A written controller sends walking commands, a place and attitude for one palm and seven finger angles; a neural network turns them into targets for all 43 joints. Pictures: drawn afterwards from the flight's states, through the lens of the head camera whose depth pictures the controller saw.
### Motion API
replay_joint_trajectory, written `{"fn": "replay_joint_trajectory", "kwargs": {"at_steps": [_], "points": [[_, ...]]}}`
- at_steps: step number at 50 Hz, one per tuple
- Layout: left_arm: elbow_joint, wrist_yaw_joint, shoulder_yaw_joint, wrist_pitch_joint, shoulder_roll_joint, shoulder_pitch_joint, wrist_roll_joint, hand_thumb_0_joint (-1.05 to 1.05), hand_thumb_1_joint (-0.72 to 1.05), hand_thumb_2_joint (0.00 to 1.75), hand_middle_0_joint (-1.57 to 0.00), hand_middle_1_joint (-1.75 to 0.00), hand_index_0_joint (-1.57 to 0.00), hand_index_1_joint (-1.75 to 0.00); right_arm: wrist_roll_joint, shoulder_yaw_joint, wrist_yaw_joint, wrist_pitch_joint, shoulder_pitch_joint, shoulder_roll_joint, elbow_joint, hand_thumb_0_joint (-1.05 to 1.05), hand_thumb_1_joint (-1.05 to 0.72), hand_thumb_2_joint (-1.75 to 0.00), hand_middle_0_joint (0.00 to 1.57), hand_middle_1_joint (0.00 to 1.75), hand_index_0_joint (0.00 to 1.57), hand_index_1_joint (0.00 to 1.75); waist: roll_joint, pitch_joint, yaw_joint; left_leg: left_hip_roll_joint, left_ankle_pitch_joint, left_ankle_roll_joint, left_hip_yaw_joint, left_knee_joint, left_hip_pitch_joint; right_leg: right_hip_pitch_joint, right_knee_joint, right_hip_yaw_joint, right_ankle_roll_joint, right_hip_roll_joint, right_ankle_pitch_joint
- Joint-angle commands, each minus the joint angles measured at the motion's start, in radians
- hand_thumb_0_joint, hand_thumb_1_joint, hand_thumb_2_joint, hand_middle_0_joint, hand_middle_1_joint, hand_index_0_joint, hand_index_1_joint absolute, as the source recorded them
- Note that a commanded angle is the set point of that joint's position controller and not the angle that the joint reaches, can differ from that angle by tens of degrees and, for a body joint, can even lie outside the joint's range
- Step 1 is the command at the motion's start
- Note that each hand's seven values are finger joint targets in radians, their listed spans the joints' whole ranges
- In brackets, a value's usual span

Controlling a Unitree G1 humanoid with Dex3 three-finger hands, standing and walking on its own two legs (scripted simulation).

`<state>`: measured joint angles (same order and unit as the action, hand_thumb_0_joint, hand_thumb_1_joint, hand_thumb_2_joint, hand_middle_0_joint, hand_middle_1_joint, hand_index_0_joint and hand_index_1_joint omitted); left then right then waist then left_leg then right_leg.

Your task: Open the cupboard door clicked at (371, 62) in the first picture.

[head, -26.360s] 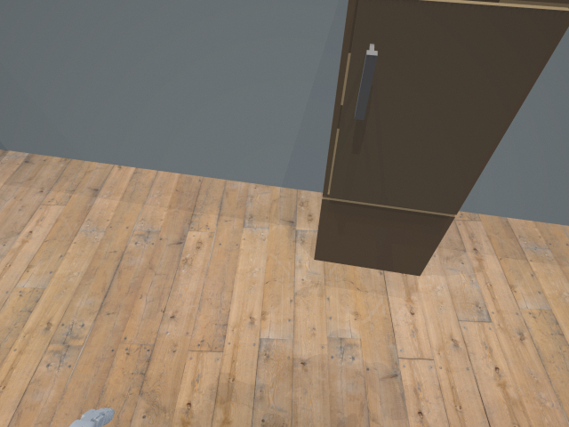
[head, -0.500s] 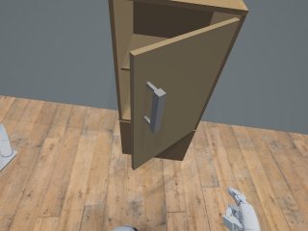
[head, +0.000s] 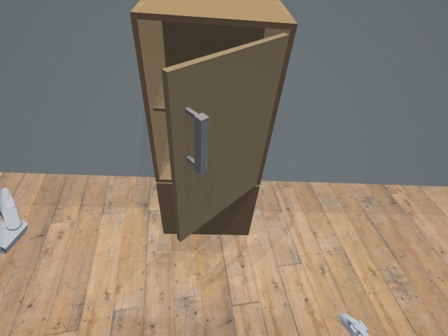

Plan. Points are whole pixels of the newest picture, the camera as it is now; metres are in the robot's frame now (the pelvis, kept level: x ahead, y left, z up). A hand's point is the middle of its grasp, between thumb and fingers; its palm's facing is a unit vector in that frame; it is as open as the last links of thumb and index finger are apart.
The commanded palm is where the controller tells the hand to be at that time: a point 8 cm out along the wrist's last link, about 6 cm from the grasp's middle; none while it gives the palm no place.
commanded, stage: stop stepping back and stand still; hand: left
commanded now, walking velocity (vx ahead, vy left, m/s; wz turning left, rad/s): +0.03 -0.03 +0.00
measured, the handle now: (195, 141) +0.51 +0.10 +0.08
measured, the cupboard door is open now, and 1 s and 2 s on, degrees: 44 44 44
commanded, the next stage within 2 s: let the arm hang, fingers relaxed in 0.74 s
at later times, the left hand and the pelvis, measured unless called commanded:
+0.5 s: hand out of the picture +0.14 +0.28 +0.17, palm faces +0.42 -0.80 -0.43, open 7.5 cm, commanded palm +0.08 +0.32 +0.19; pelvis -0.06 +0.02 +0.02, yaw +1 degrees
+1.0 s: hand out of the picture +0.11 +0.27 -0.05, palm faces +0.10 -0.91 -0.41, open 7.4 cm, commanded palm none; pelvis -0.07 +0.02 +0.01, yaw +3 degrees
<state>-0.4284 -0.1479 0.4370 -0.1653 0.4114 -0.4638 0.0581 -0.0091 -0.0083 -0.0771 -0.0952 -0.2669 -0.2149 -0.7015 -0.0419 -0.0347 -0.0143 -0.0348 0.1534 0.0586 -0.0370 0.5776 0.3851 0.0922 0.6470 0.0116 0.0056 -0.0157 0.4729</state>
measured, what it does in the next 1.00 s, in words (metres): steps on the spot: left foot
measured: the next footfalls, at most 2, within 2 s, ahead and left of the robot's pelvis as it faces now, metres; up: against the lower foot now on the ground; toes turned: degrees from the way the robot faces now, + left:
left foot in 0.30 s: +0.05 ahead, +0.12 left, +0.00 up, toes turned +0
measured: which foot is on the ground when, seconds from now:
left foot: down 0.00-0.10, up 0.12-0.28, down 0.30-1.00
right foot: down 0.00-1.00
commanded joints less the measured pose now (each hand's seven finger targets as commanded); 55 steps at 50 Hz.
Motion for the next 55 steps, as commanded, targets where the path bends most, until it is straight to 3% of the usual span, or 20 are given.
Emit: {"fn": "replay_joint_trajectory", "kwargs": {"at_steps": [1, 3, 4, 6, 7, 8, 11, 14, 16, 17, 20, 23, 26, 31, 41, 42, 43, 44, 49, 55], "points": [[-0.284, -0.014, 0.101, -0.077, 0.199, -0.007, -0.009, 0.0, 0.9, 0.9, -0.2, -0.3, -0.2, -0.3, 0.019, 0.036, 0.003, -0.094, 0.165, -0.111, 0.208, 0.0, -0.9, -0.9, 0.2, 0.3, 0.2, 0.3, 0.254, 0.021, 0.026, 0.21, 0.543, 0.008, 0.341, -0.506, 0.131, -0.032, -0.024, -0.057, -0.032, -0.058, 0.073], [-0.327, -0.007, 0.121, -0.085, 0.207, -0.115, -0.01, 0.0, 0.9, 0.9, -0.2, -0.3, -0.2, -0.3, 0.017, 0.04, 0.008, -0.085, 0.157, -0.101, 0.228, 0.0, -0.9, -0.9, 0.2, 0.3, 0.2, 0.3, 0.248, -0.025, 0.033, 0.113, 0.445, -0.052, 0.177, -0.373, 0.153, -0.123, -0.225, -0.057, -0.044, -0.034, 0.01], [-0.329, -0.005, 0.129, -0.084, 0.211, -0.149, -0.013, 0.0, 0.9, 0.9, -0.2, -0.3, -0.2, -0.3, 0.018, 0.042, 0.014, -0.073, 0.147, -0.092, 0.237, 0.0, -0.9, -0.9, 0.2, 0.3, 0.2, 0.3, 0.161, -0.027, 0.025, 0.045, 0.349, -0.077, 0.088, -0.191, 0.115, -0.048, -0.331, 0.019, -0.072, 0.038, 0.029], [-0.339, -0.008, 0.147, -0.085, 0.225, -0.12, -0.007, 0.0, 0.9, 0.9, -0.2, -0.3, -0.2, -0.3, 0.016, 0.063, 0.021, -0.051, 0.141, -0.105, 0.211, 0.0, -0.9, -0.9, 0.2, 0.3, 0.2, 0.3, -0.134, 0.034, 0.017, 0.0, 0.163, -0.085, 0.075, 0.315, 0.035, 0.294, -0.543, 0.42, -0.202, 0.308, 0.223], [-0.311, -0.016, 0.163, -0.087, 0.22, -0.088, -0.005, 0.0, 0.9, 0.9, -0.2, -0.3, -0.2, -0.3, 0.019, 0.063, 0.02, -0.049, 0.125, -0.115, 0.196, 0.0, -0.9, -0.9, 0.2, 0.3, 0.2, 0.3, -0.099, 0.047, 0.002, 0.018, 0.165, -0.085, 0.093, 0.399, 0.092, 0.295, -0.525, 0.414, -0.22, 0.318, 0.118], [-0.261, -0.021, 0.133, -0.094, 0.192, -0.048, -0.007, 0.0, 0.9, 0.9, -0.2, -0.3, -0.2, -0.3, 0.016, 0.055, 0.016, -0.054, 0.105, -0.108, 0.183, 0.0, -0.9, -0.9, 0.2, 0.3, 0.2, 0.3, -0.036, 0.066, -0.015, 0.057, 0.18, -0.078, 0.109, 0.378, 0.105, 0.251, -0.462, 0.327, -0.201, 0.298, -0.007], [-0.122, -0.027, 0.082, -0.102, 0.158, 0.055, -0.026, 0.0, 0.9, 0.9, -0.2, -0.3, -0.2, -0.3, 0.009, 0.036, -0.01, -0.073, 0.113, -0.095, 0.167, 0.0, -0.9, -0.9, 0.2, 0.3, 0.2, 0.3, 0.007, 0.065, -0.009, 0.06, 0.114, -0.048, 0.037, 0.024, -0.047, 0.179, -0.34, 0.151, -0.107, 0.183, -0.247], [-0.127, -0.016, 0.038, -0.099, 0.141, 0.099, -0.025, 0.0, 0.9, 0.9, -0.2, -0.3, -0.2, -0.3, 0.002, 0.054, -0.017, -0.095, 0.13, -0.127, 0.179, 0.0, -0.9, -0.9, 0.2, 0.3, 0.2, 0.3, 0.051, 0.037, 0.013, 0.113, -0.072, -0.016, 0.112, -0.125, -0.23, 0.201, -0.28, 0.088, -0.014, 0.072, -0.291], [-0.136, -0.006, 0.052, -0.093, 0.155, 0.041, -0.029, 0.0, 0.9, 0.9, -0.2, -0.3, -0.2, -0.3, -0.002, 0.058, -0.014, -0.097, 0.119, -0.133, 0.192, 0.0, -0.9, -0.9, 0.2, 0.3, 0.2, 0.3, 0.033, 0.008, 0.015, 0.12, -0.18, -0.011, 0.109, -0.101, -0.232, 0.154, -0.27, 0.072, 0.003, 0.042, -0.39], [-0.174, 0.002, 0.068, -0.09, 0.173, 0.023, -0.027, 0.0, 0.9, 0.9, -0.2, -0.3, -0.2, -0.3, 0.005, 0.044, -0.01, -0.096, 0.126, -0.124, 0.191, 0.0, -0.9, -0.9, 0.2, 0.3, 0.2, 0.3, 0.132, -0.018, 0.017, 0.112, -0.181, -0.015, 0.118, -0.139, -0.218, 0.136, -0.244, 0.046, 0.004, 0.037, -0.377], [-0.291, -0.001, 0.063, -0.103, 0.169, 0.046, -0.026, 0.0, 0.9, 0.9, -0.2, -0.3, -0.2, -0.3, 0.003, 0.033, -0.003, -0.108, 0.146, -0.114, 0.212, 0.0, -0.9, -0.9, 0.2, 0.3, 0.2, 0.3, 0.158, -0.029, 0.02, 0.145, -0.018, -0.009, 0.186, -0.256, -0.132, 0.052, -0.212, -0.005, 0.016, -0.004, -0.252], [-0.309, -0.013, 0.094, -0.108, 0.177, -0.012, -0.03, 0.0, 0.9, 0.9, -0.2, -0.3, -0.2, -0.3, 0.01, 0.029, -0.004, -0.119, 0.142, -0.106, 0.222, 0.0, -0.9, -0.9, 0.2, 0.3, 0.2, 0.3, 0.225, -0.021, 0.022, 0.155, 0.225, -0.009, 0.209, -0.345, -0.062, 0.008, -0.207, -0.018, 0.012, -0.012, -0.19], [-0.255, -0.015, 0.1, -0.102, 0.157, -0.06, -0.029, 0.0, 0.9, 0.9, -0.2, -0.3, -0.2, -0.3, 0.011, 0.027, -0.001, -0.115, 0.137, -0.1, 0.226, 0.0, -0.9, -0.9, 0.2, 0.3, 0.2, 0.3, 0.209, -0.014, 0.019, 0.138, 0.312, -0.023, 0.177, -0.353, -0.023, -0.01, -0.243, -0.02, 0.007, -0.015, -0.179], [-0.187, -0.007, 0.063, -0.09, 0.129, -0.037, -0.022, 0.0, 0.9, 0.9, -0.2, -0.3, -0.2, -0.3, 0.011, 0.031, 0.003, -0.102, 0.131, -0.103, 0.213, 0.0, -0.9, -0.9, 0.2, 0.3, 0.2, 0.3, 0.092, 0.001, 0.007, 0.09, 0.189, -0.051, 0.12, -0.246, -0.118, 0.099, -0.367, 0.033, -0.01, 0.014, -0.152], [-0.234, -0.012, 0.054, -0.084, 0.157, 0.028, -0.028, 0.0, 0.9, 0.9, -0.2, -0.3, -0.2, -0.3, 0.008, 0.029, -0.008, -0.104, 0.155, -0.105, 0.214, 0.0, -0.9, -0.9, 0.2, 0.3, 0.2, 0.3, 0.126, -0.005, 0.018, 0.083, 0.126, -0.047, 0.119, -0.26, -0.166, 0.091, -0.369, 0.011, 0.001, 0.013, -0.189], [0.596, 0.109, -0.366, 0.035, -0.062, 0.045, -0.08, 0.0, 0.9, 0.9, -0.2, -0.3, -0.2, -0.3, 0.005, 0.076, 0.078, -0.157, 0.2, -0.223, -0.066, 0.0, -0.9, -0.9, 0.2, 0.3, 0.2, 0.3, 0.085, 0.052, -0.019, 0.125, -0.124, -0.042, 0.171, -0.092, -0.066, 0.227, -0.228, -0.039, -0.024, 0.072, -0.273], [0.638, 0.138, -0.306, 0.124, -0.023, 0.056, -0.094, 0.0, 0.9, 0.9, -0.2, -0.3, -0.2, -0.3, 0.007, 0.087, 0.083, -0.054, 0.098, -0.246, -0.091, 0.0, -0.9, -0.9, 0.2, 0.3, 0.2, 0.3, 0.079, -0.015, -0.009, 0.137, -0.214, -0.032, 0.155, -0.078, -0.129, 0.21, -0.227, 0.028, -0.038, 0.104, -0.321], [0.653, 0.144, -0.315, 0.142, -0.022, 0.076, -0.095, 0.0, 0.9, 0.9, -0.2, -0.3, -0.2, -0.3, 0.015, 0.084, 0.079, -0.02, 0.086, -0.23, -0.077, 0.0, -0.9, -0.9, 0.2, 0.3, 0.2, 0.3, 0.04, -0.042, -0.001, 0.148, -0.191, -0.013, 0.172, -0.069, -0.111, 0.207, -0.189, 0.01, -0.046, 0.087, -0.269], [0.949, 0.148, -0.354, 0.15, 0.011, 0.193, -0.091, 0.0, 0.9, 0.9, -0.2, -0.3, -0.2, -0.3, 0.034, 0.057, 0.076, 0.04, 0.145, -0.226, -0.111, 0.0, -0.9, -0.9, 0.2, 0.3, 0.2, 0.3, -0.074, -0.045, 0.017, 0.119, -0.124, 0.002, 0.212, -0.111, -0.052, 0.12, -0.183, 0.05, -0.064, 0.103, -0.256], [1.29, 0.134, -0.402, 0.169, -0.032, 0.214, -0.074, 0.0, 0.9, 0.9, -0.2, -0.3, -0.2, -0.3, 0.037, 0.019, 0.066, 0.093, 0.112, -0.14, -0.228, 0.0, -0.9, -0.9, 0.2, 0.3, 0.2, 0.3, 0.143, 0.029, 0.012, 0.096, 0.022, -0.028, 0.188, -0.193, -0.091, 0.121, -0.271, 0.069, -0.057, 0.106, -0.144]]}}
